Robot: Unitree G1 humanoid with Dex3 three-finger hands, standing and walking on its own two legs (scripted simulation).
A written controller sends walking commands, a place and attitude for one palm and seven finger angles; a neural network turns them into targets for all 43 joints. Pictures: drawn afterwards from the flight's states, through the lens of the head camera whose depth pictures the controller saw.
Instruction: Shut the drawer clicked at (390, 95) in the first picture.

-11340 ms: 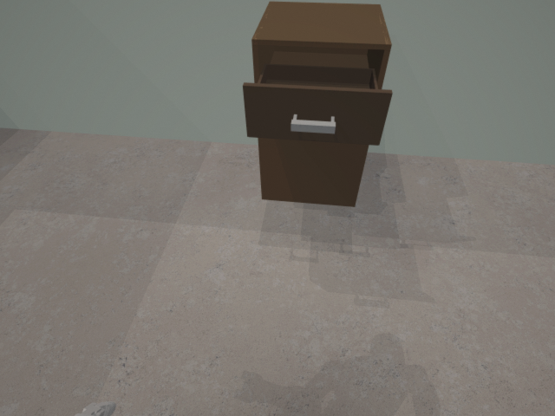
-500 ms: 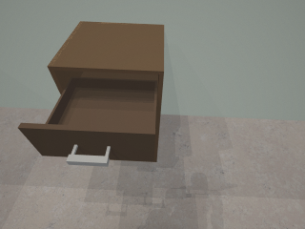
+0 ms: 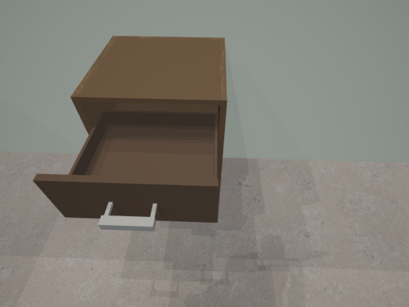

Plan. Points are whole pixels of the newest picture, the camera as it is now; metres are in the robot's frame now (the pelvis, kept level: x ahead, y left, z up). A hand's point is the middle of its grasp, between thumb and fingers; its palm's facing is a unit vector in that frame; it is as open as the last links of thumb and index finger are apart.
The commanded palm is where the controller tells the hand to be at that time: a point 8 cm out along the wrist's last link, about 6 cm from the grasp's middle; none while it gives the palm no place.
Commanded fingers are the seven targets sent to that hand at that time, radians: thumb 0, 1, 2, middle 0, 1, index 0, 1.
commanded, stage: shuffle to correct the standing spot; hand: left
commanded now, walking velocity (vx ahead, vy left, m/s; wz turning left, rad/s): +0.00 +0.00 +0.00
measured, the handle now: (130, 214) +0.34 +0.21 -0.08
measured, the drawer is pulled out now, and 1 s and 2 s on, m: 0.30 0.30 0.30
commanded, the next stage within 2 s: come to a stop and stand still in 0.14 s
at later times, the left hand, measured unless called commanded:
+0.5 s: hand out of the picture +0.02 +0.15 -0.17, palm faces +0.05 -0.98 -0.18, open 7.3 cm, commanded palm none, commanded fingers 0.00 0.90 0.90 -0.20 -0.30 -0.20 -0.30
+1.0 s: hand out of the picture +0.05 +0.16 -0.17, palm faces +0.01 -0.97 -0.26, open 7.3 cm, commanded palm none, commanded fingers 0.00 0.90 0.90 -0.20 -0.30 -0.20 -0.30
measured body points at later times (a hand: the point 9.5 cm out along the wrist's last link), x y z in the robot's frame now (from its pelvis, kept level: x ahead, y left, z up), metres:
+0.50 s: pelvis +0.04 -0.01 +0.00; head +0.05 -0.01 +0.45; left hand +0.02 +0.20 -0.16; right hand +0.04 -0.23 -0.16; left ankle +0.00 +0.08 -0.74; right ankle -0.01 -0.12 -0.74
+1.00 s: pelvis +0.00 -0.03 +0.00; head +0.01 -0.04 +0.45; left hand +0.05 +0.21 -0.15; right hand +0.05 -0.27 -0.16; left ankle +0.00 +0.08 -0.74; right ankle -0.01 -0.12 -0.74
